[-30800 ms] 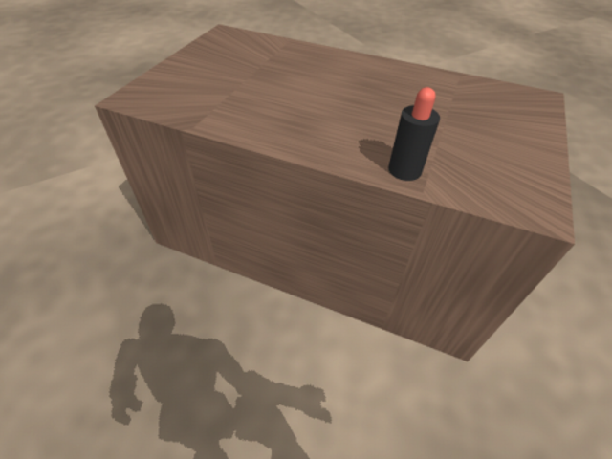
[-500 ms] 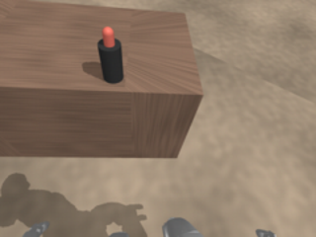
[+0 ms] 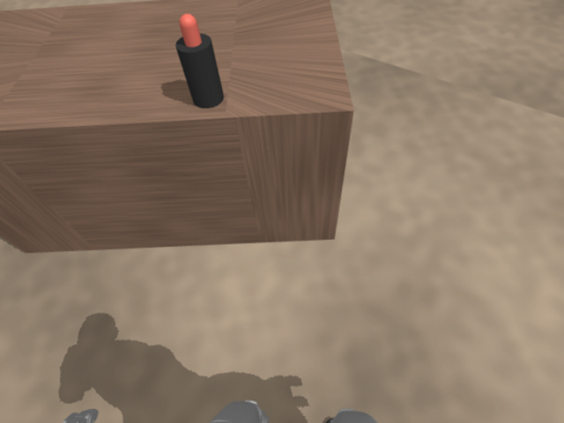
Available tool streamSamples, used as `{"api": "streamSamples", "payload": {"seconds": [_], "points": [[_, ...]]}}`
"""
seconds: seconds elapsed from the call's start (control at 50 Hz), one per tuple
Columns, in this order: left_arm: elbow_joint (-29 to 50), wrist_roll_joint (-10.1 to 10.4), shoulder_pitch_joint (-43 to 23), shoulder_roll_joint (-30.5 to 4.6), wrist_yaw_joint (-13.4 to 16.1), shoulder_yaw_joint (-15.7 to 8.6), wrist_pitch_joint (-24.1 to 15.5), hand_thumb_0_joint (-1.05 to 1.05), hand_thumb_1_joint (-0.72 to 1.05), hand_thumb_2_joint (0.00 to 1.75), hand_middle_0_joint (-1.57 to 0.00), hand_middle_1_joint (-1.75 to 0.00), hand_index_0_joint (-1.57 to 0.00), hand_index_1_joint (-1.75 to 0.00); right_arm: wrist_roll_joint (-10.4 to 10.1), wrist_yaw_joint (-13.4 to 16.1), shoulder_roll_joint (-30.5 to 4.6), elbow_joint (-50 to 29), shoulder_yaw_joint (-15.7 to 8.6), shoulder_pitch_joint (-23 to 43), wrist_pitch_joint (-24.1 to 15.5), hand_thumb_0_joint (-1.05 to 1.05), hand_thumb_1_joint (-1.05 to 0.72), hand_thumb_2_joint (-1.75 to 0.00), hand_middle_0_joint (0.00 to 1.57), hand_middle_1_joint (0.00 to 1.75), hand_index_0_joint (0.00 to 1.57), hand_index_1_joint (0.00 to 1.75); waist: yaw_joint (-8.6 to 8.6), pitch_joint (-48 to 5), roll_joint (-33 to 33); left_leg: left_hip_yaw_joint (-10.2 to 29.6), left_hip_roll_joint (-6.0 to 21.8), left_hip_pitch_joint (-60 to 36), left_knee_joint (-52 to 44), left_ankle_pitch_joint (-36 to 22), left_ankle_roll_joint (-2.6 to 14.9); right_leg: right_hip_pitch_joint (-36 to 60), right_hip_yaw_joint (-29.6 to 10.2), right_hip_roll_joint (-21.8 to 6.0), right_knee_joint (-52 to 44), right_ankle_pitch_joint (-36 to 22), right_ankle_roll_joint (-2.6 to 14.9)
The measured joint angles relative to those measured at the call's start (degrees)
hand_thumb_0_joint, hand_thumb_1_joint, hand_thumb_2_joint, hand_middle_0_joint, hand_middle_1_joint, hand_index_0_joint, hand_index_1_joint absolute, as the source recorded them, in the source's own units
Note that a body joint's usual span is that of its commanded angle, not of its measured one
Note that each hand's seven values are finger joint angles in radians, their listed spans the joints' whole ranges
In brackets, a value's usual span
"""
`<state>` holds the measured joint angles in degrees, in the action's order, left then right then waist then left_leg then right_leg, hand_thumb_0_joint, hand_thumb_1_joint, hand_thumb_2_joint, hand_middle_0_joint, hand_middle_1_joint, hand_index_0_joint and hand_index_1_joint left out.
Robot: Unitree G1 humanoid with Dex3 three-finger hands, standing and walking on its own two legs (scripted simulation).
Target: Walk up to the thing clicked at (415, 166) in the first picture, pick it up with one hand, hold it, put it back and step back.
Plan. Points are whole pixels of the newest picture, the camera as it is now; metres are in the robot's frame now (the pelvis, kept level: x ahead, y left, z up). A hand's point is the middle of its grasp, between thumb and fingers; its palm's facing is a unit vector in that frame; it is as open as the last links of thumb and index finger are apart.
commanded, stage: step back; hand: left
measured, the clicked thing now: (198, 61) +0.90 +0.22 +0.00
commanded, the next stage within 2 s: stand in 1.60 s
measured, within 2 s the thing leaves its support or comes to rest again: neither
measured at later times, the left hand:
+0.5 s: hand out of the picture -0.12 +0.25 -0.16, palm faces -0.04 -0.91 -0.40, open 7.4 cm
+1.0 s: hand out of the picture -0.16 +0.27 -0.14, palm faces +0.00 -0.92 -0.39, open 7.4 cm
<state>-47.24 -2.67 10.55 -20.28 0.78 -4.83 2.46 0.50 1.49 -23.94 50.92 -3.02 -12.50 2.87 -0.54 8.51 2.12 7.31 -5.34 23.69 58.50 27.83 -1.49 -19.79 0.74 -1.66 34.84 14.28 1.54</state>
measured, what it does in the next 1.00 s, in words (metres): walks backwards: left foot, then right foot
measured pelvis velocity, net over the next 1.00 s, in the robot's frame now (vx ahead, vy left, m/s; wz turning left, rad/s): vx -0.22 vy -0.01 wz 0.01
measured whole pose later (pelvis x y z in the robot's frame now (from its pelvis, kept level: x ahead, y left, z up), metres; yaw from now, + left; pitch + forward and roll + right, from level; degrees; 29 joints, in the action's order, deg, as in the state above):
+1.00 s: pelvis -0.22 -0.01 +0.00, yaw +1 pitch -3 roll +1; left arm -55.7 -1.5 13.1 -23.4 -1.3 -4.2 -0.5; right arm 2.2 -2.0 -20.1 55.6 -3.3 -14.8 -1.1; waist 0.8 3.2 -1.5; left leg 1.3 -0.1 11.3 30.1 16.7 0.8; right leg -20.3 0.5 -1.3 44.4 25.9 1.2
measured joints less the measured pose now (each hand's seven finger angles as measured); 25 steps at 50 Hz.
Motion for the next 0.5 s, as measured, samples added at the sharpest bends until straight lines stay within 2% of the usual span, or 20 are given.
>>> {"api": "streamSamples", "payload": {"seconds": [0.06,0.1,0.12,0.14,0.16,0.2,0.22,0.26,0.3,0.36,0.4,0.44,0.46,0.48,0.5], "points": [[2.2,0.3,-2.9,-0.7,0.6,0.2,-0.2,0.0,0.9,0.9,-0.2,-0.3,-0.2,-0.3,0.4,-0.1,0.9,0.6,0.2,-0.3,0.0,0.01,-0.9,-0.9,0.2,0.3,0.21,0.3,0.56,1.6,-0.5,-2.9,2.2,-4.8,-9.6,1.3,0.36,-2.3,2.0,-0.7,2.0,-0.7,-0.1],[3.0,0.8,-4.6,-1.2,0.6,0.5,0.1,0.0,0.91,0.9,-0.2,-0.3,-0.2,-0.3,0.5,-0.4,1.5,0.6,0.3,-0.2,-0.4,0.01,-0.9,-0.9,0.2,0.3,0.21,0.3,0.9,2.4,-1.3,-4.9,3.1,-8.3,-17.9,-2.0,1.16,-4.1,3.0,-1.4,4.1,-0.9,-0.43],[3.1,1.0,-5.6,-1.7,0.6,0.6,0.4,0.0,0.91,0.9,-0.2,-0.3,-0.2,-0.3,0.6,-0.5,2.2,0.8,0.3,0.3,-0.6,0.01,-0.9,-0.9,0.2,0.3,0.21,0.3,0.92,3.2,-2.8,-5.6,2.4,-9.1,-20.5,-6.4,1.67,-4.9,2.7,-2.4,5.5,-1.0,-0.72],[2.9,1.2,-6.3,-2.2,0.6,0.6,0.8,0.0,0.91,0.9,-0.2,-0.3,-0.2,-0.3,0.7,-0.6,3.1,1.0,0.3,0.9,-0.6,0.01,-0.9,-0.9,0.2,0.3,0.21,0.3,0.41,4.0,-5.0,-6.7,1.3,-9.5,-21.0,-7.9,2.12,-5.4,1.4,-3.4,6.3,-1.3,-0.89],[2.5,1.4,-6.5,-2.2,0.6,0.7,1.1,0.0,0.91,0.9,-0.2,-0.3,-0.2,-0.3,0.9,-0.9,3.6,0.8,0.4,1.2,-0.6,0.01,-0.9,-0.9,0.2,0.3,0.21,0.3,-0.01,4.1,-6.0,-7.4,1.0,-9.3,-20.9,-8.3,2.46,-6.0,0.0,-3.0,7.6,0.9,-0.77],[1.2,1.7,-6.1,-1.4,0.6,0.9,1.8,0.0,0.91,0.9,-0.2,-0.3,-0.2,-0.3,1.3,-1.6,3.4,0.3,0.9,1.3,-0.5,0.01,-0.9,-0.9,0.2,0.3,0.21,0.3,1.07,3.1,-4.7,-6.4,2.6,-8.0,-20.0,-8.8,3.06,-7.6,-2.3,1.1,15.9,11.8,-1.0],[0.5,1.8,-5.9,-1.1,0.4,1.0,2.1,0.0,0.91,0.9,-0.2,-0.3,-0.2,-0.3,1.5,-1.6,3.3,0.2,1.0,1.5,-0.5,0.01,-0.9,-0.9,0.2,0.3,0.21,0.3,1.68,2.4,-3.8,-5.6,3.6,-7.5,-20.4,-9.6,3.21,-8.2,-3.4,3.2,21.0,14.4,-0.99],[-0.3,2.2,-4.9,-1.0,0.1,1.0,2.3,0.0,0.91,0.9,-0.2,-0.3,-0.2,-0.3,1.9,-1.4,3.4,0.0,1.1,1.9,-0.3,0.01,-0.9,-0.9,0.2,0.3,0.21,0.3,1.59,0.8,-3.5,-5.4,4.8,-6.9,-22.5,-11.7,3.07,-8.6,-6.1,6.2,29.5,14.9,-0.76],[-0.7,2.4,-3.7,-1.3,-0.1,0.9,1.9,0.0,0.91,0.9,-0.2,-0.3,-0.2,-0.3,1.9,-1.3,3.2,-0.5,1.1,2.8,-0.1,0.01,-0.9,-0.9,0.2,0.3,0.21,0.3,0.83,-0.5,-3.6,-5.9,5.7,-5.8,-24.3,-13.8,2.84,-7.5,-7.3,7.3,33.4,13.9,-0.93],[-1.6,2.1,-2.1,-1.7,-0.2,0.8,1.2,0.0,0.91,0.9,-0.2,-0.3,-0.2,-0.3,1.8,-1.5,2.6,-2.0,0.7,5.0,-0.1,0.01,-0.9,-0.9,0.2,0.3,0.21,0.3,-0.15,-0.8,-3.7,-6.9,6.7,-3.6,-25.3,-16.2,2.8,-2.4,-6.4,5.9,27.7,13.9,-2.12],[-2.5,1.9,-0.9,-2.1,-0.2,0.9,0.4,0.0,0.91,0.9,-0.2,-0.3,-0.2,-0.3,1.8,-1.7,2.1,-3.2,0.4,6.7,-0.3,0.01,-0.9,-0.9,0.2,0.3,0.21,0.3,-0.73,-0.4,-3.6,-7.9,7.3,-1.9,-25.0,-17.3,2.69,2.0,-5.0,4.0,18.4,14.3,-2.53],[-3.9,1.7,0.5,-2.2,-0.3,1.1,-0.6,0.0,0.91,0.9,-0.2,-0.3,-0.2,-0.3,1.7,-1.9,1.5,-4.0,0.3,8.3,-0.3,0.0,-0.9,-0.9,0.2,0.3,0.21,0.3,-1.32,-0.3,-3.2,-9.1,8.2,0.1,-23.3,-17.6,2.16,6.9,-3.6,2.6,6.1,12.5,-2.13],[-5.0,1.5,0.8,-1.8,-0.2,1.0,-1.1,0.0,0.91,0.9,-0.2,-0.3,-0.2,-0.3,1.5,-2.0,0.9,-4.0,0.1,9.1,-0.1,0.0,-0.9,-0.9,0.2,0.3,0.21,0.3,-1.39,0.2,-1.9,-8.9,9.2,1.1,-21.8,-17.4,1.86,8.8,-2.9,3.2,1.4,9.9,-1.41],[-6.3,1.1,0.7,-0.6,-0.2,1.1,-1.5,0.0,0.91,0.9,-0.2,-0.3,-0.2,-0.3,1.4,-2.0,0.1,-3.7,-0.2,9.6,0.1,0.0,-0.9,-0.9,0.2,0.3,0.21,0.3,-0.79,1.1,0.9,-7.2,10.5,1.6,-20.3,-16.9,2.51,9.8,-1.6,4.9,0.1,8.5,-0.89],[-6.9,0.7,1.4,0.1,-0.3,1.2,-1.7,0.0,0.91,0.9,-0.2,-0.3,-0.2,-0.3,1.2,-1.8,-0.1,-3.2,-0.4,9.3,0.4,0.0,-0.9,-0.9,0.2,0.3,0.21,0.3,-0.43,0.9,2.3,-5.1,10.1,2.3,-18.6,-13.1,2.84,9.9,-0.8,5.6,0.0,7.9,-0.6]]}}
